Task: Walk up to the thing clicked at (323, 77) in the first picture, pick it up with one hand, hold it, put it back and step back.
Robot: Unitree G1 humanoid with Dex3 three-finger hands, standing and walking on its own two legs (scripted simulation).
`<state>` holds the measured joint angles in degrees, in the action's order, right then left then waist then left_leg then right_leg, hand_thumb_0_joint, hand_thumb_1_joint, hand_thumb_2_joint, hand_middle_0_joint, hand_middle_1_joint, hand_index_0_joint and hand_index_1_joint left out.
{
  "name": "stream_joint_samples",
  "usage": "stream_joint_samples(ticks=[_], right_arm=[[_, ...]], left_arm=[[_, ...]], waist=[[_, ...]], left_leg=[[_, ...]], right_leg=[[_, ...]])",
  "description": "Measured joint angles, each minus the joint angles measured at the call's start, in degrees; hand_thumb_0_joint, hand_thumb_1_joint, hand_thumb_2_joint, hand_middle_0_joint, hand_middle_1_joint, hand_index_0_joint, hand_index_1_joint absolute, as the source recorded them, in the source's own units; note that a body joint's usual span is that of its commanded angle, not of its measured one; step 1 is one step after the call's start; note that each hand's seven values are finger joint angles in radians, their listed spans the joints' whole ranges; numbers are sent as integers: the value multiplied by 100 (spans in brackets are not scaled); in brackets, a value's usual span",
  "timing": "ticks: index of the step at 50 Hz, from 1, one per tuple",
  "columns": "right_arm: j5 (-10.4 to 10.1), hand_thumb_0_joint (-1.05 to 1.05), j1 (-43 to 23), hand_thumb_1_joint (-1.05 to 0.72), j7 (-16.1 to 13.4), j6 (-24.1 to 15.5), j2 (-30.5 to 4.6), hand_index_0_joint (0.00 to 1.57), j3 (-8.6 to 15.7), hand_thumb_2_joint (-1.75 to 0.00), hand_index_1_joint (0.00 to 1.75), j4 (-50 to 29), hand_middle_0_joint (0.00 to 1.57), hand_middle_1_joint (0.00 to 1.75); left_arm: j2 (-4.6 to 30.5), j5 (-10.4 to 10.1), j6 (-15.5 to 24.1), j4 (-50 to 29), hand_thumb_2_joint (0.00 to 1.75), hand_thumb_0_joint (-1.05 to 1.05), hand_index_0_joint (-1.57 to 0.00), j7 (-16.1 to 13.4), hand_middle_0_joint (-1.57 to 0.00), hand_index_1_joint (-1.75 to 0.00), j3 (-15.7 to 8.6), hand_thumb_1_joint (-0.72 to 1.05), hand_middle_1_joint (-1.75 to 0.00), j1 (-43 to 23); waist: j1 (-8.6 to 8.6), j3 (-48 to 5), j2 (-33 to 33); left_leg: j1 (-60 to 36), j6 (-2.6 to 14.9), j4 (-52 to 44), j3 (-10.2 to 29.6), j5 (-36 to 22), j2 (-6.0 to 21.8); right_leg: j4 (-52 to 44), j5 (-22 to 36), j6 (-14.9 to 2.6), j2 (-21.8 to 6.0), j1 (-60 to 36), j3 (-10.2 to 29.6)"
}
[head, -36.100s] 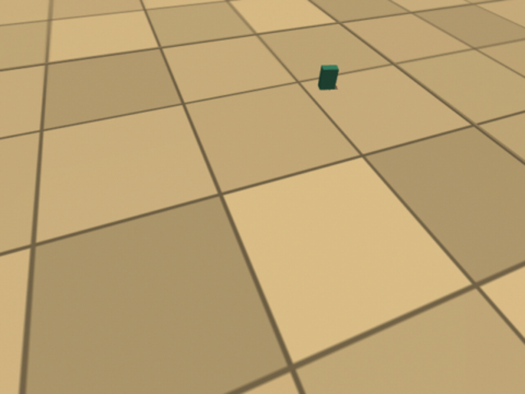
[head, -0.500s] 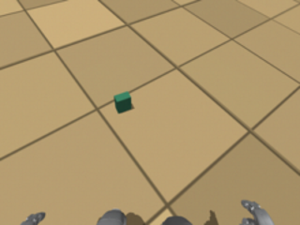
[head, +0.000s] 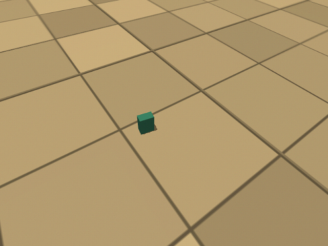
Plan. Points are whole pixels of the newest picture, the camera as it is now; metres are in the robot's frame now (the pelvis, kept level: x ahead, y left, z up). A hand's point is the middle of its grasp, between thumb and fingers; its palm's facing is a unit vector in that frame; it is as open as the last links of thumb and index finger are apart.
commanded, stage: step back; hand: left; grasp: from the side
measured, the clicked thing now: (145, 123) +1.05 +0.13 -0.69
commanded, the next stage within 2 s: stand in 0.74 s
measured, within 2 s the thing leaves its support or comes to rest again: neither
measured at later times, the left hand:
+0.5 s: hand out of the picture +0.12 +0.25 -0.14, palm faces +0.06 -0.93 -0.37, open 7.4 cm
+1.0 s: hand out of the picture +0.15 +0.26 -0.14, palm faces +0.02 -0.94 -0.33, open 7.4 cm
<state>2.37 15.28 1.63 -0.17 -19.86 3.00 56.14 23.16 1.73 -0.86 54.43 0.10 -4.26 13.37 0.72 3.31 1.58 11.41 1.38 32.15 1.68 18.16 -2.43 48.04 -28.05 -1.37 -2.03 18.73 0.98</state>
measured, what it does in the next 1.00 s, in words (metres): steps on the spot: right foot, then left foot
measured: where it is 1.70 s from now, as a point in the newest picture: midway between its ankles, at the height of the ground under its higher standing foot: outside the picture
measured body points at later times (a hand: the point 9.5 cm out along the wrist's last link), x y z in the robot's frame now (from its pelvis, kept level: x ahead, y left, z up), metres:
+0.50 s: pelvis +0.04 -0.02 +0.00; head +0.06 -0.03 +0.45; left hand +0.12 +0.30 -0.12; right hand +0.12 -0.32 -0.14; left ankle +0.05 +0.12 -0.73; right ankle +0.06 -0.13 -0.73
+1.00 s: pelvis +0.06 +0.01 +0.02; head +0.06 +0.01 +0.47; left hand +0.14 +0.31 -0.12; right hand +0.18 -0.28 -0.10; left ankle +0.05 +0.12 -0.73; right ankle +0.06 -0.13 -0.73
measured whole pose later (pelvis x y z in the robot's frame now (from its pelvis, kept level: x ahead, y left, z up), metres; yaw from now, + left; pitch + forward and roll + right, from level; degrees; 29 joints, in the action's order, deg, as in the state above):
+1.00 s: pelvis +0.06 +0.01 +0.02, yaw +1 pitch -3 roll +0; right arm 0.3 2.8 0.3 -1.2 -19.2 0.1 62.2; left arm 20.1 0.5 0.8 64.0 0.2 -0.5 3.7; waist 1.1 3.9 0.7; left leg 6.0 -0.1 22.2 0.0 12.9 0.1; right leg 21.7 -11.5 1.6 -2.8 6.9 -2.8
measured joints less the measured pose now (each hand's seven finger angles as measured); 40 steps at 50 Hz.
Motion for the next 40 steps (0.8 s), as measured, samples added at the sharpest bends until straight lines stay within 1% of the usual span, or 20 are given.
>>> stream_joint_samples(ticks=[1,3,7,9,10,11,12,13,14,16,19,22,24,25,26,27,29,32,37,40], right_arm=[[-1,1,16,-90,1,-22,15,20,-6,-90,30,-16,21,30],[-4,1,19,-90,-10,-58,31,20,-25,-90,30,-50,21,30],[-22,1,-58,-90,-5,-89,-28,20,-24,-90,30,-119,21,30],[-53,1,-107,-90,-11,-34,-94,20,-26,-90,30,-144,21,30],[-81,1,-145,-90,-26,7,-143,20,-27,-90,30,-140,21,30],[-112,1,-177,-90,-55,51,-192,20,-27,-90,30,-126,21,30],[-140,1,-191,-90,-91,94,-215,20,-29,-90,30,-103,21,30],[-154,1,-196,-90,-123,132,-212,20,-34,-90,30,-72,21,30],[-159,1,-202,-90,-140,152,-200,20,-39,-90,30,-38,20,30],[-169,1,-220,-90,-140,146,-201,20,-60,-90,30,11,20,30],[-153,1,-265,-90,-129,96,-235,20,-69,-90,30,66,20,30],[-134,1,-325,-90,-125,59,-226,20,-78,-90,30,118,20,30],[-112,1,-342,-90,-124,12,-207,20,-66,-90,30,159,20,30],[-95,1,-373,-90,-132,-3,-181,20,-54,-90,30,203,20,30],[-75,1,-419,-90,-143,-6,-131,20,-52,-90,30,254,20,30],[-60,1,-448,-90,-150,-8,-86,20,-65,-90,30,290,20,30],[-80,1,-495,-90,-133,-5,-45,20,-112,-90,30,357,20,30],[-119,1,-623,-90,-126,16,29,20,-172,-90,30,455,20,30],[-158,1,-859,-90,-151,-8,101,20,-203,-90,30,509,20,30],[-170,1,-996,-90,-149,-54,108,20,-251,-90,30,533,21,30]], left_arm=[[2,-15,-3,37,90,1,-20,22,-21,-30,11,90,-30,5],[13,-36,44,44,90,1,-20,64,-21,-30,15,90,-30,16],[4,-45,150,69,90,1,-20,114,-21,-30,6,90,-30,-48],[-22,-39,208,108,90,1,-20,97,-21,-30,2,90,-30,-83],[-65,-31,242,145,90,1,-20,73,-21,-30,-4,90,-30,-120],[-134,-12,268,181,90,1,-20,48,-21,-30,-8,90,-30,-167],[-198,20,290,195,90,1,-20,27,-21,-30,0,90,-30,-197],[-244,45,302,198,90,1,-20,21,-21,-30,18,90,-30,-222],[-278,61,299,194,90,1,-20,25,-21,-30,37,90,-30,-248],[-349,70,299,185,90,1,-20,26,-21,-30,68,90,-30,-291],[-432,55,346,191,90,1,-21,30,-21,-30,113,90,-30,-354],[-419,37,335,218,90,1,-21,37,-21,-30,133,90,-30,-425],[-377,4,284,247,90,1,-21,35,-21,-30,139,90,-30,-498],[-348,-18,260,262,90,1,-21,25,-21,-30,138,90,-30,-540],[-312,-43,236,278,90,1,-21,10,-21,-30,136,90,-30,-566],[-288,-75,212,295,90,1,-21,-3,-21,-30,138,90,-30,-569],[-278,-123,183,371,90,1,-20,-10,-21,-30,155,90,-30,-580],[-243,-120,196,494,90,1,-20,-15,-21,-30,176,90,-30,-634],[-211,-150,206,577,90,1,-20,-45,-21,-30,184,90,-30,-809],[-216,-171,186,667,90,1,-20,-44,-21,-30,242,90,-30,-919]], waist=[[-36,-32,-14],[-59,-51,3],[-119,22,10],[-118,42,-28],[-110,76,-114],[-118,114,-258],[-120,102,-359],[-89,62,-383],[-31,35,-360],[40,20,-324],[82,24,-363],[96,53,-343],[60,75,-306],[53,113,-255],[65,152,-158],[77,143,-93],[66,70,-119],[32,10,-137],[16,-5,-70],[32,20,-56]], left_leg=[[-43,21,-66,25,-17,43],[-133,-15,-217,22,-86,103],[-181,-124,-221,17,-60,181],[-121,-192,4,6,96,235],[-71,-232,209,29,226,309],[-12,-225,437,108,369,412],[97,-178,687,267,560,413],[241,-150,985,377,832,324],[363,-143,1260,381,1055,229],[521,-128,1528,314,1219,129],[655,-111,1496,304,1077,153],[580,-137,959,170,854,271],[387,-151,301,44,365,314],[313,-195,114,15,-109,280],[250,-223,61,-47,-204,222],[211,-230,31,-102,-176,193],[206,-221,72,-112,-57,256],[140,-209,74,-92,22,334],[7,-161,-47,-111,-2,289],[-148,-140,-249,-139,-92,271]], right_leg=[[184,-50,-19,69,76,12],[192,61,-26,88,176,-9],[-536,358,45,40,131,-137],[-1208,763,56,84,-82,-224],[-1419,1295,40,157,-173,-270],[-1454,1501,13,256,-230,-362],[-1419,1462,-16,312,-237,-445],[-1378,1385,-45,310,-220,-478],[-1346,1317,-84,275,-211,-467],[-1376,1270,-110,191,-247,-450],[-1478,1274,-55,122,-300,-485],[-1440,1206,-8,51,-291,-499],[-1297,1089,43,-23,-255,-535],[-1199,1021,78,-76,-242,-520],[-1129,974,113,-140,-241,-456],[-1132,963,143,-169,-249,-401],[-1303,1014,178,-103,-339,-400],[-1562,1096,200,-20,-522,-430],[-1714,1137,250,-62,-670,-416],[-1917,1238,282,-74,-817,-393]])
